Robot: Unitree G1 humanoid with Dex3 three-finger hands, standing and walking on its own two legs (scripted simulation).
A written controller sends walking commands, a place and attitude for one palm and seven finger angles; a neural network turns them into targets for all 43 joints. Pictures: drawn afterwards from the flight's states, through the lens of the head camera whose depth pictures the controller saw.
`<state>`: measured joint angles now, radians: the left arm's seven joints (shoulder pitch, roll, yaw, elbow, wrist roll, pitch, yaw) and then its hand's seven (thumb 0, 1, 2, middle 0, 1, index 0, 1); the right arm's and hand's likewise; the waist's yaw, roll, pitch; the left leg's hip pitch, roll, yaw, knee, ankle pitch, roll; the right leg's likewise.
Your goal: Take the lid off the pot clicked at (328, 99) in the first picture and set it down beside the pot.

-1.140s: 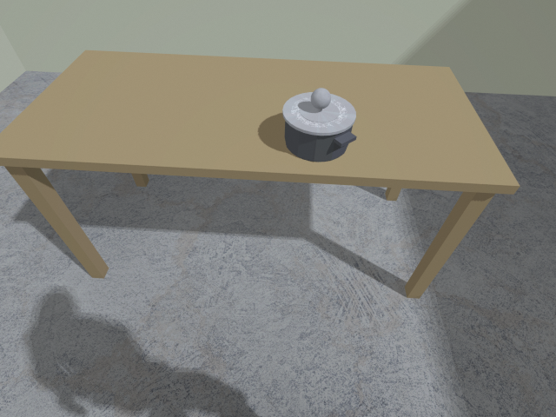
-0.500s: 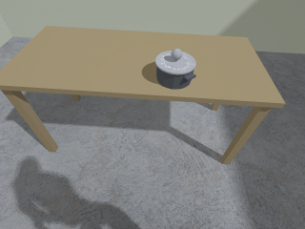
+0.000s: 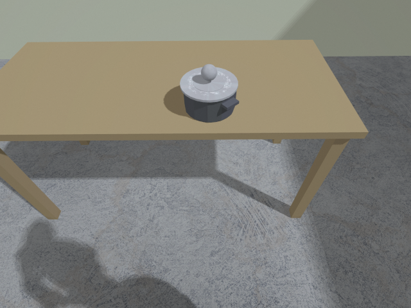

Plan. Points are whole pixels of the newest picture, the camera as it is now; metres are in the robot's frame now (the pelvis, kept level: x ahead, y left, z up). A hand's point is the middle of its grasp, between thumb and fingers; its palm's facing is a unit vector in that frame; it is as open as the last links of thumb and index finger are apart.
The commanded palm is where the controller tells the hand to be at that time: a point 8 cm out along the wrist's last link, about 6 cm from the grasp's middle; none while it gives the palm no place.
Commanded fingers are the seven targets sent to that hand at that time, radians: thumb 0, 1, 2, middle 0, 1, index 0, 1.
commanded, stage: take the last steps up to it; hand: left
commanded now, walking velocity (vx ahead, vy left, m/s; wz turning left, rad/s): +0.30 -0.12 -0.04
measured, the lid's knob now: (209, 72) +0.77 +0.04 +0.04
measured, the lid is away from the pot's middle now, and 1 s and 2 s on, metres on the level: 0.00 0.00 0.00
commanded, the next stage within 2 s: come to a stop and stand still in 0.52 s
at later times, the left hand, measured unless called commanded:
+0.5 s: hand (145, 293) +0.18 +0.16 -0.18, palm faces +0.04 -0.99 -0.13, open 7.4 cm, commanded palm none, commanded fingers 0.00 0.90 0.90 -0.20 -0.30 -0.20 -0.30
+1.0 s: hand (167, 220) +0.36 +0.13 -0.17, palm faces +0.04 -0.98 -0.21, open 7.3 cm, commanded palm none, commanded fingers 0.00 0.90 0.90 -0.20 -0.30 -0.20 -0.30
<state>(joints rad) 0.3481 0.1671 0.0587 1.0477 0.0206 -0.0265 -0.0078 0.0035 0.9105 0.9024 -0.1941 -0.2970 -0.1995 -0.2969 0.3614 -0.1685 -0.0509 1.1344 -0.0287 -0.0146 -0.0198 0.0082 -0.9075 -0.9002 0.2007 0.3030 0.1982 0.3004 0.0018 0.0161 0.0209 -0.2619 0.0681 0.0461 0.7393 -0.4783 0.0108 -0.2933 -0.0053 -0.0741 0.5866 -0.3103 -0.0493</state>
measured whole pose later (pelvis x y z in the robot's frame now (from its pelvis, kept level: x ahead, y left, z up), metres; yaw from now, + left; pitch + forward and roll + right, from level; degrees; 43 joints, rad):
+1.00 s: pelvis +0.28 -0.05 +0.00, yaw +0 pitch +0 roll +0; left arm 0.16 0.17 0.05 0.95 0.03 0.02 0.05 0.00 0.92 0.90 -0.20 -0.30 -0.21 -0.30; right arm 0.17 -0.20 -0.07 0.99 -0.01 0.05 -0.01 0.01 -0.91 -0.90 0.20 0.30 0.19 0.30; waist 0.00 -0.02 0.09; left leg -0.44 -0.03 0.04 0.93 -0.49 -0.05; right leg -0.34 -0.10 -0.05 0.55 -0.21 0.04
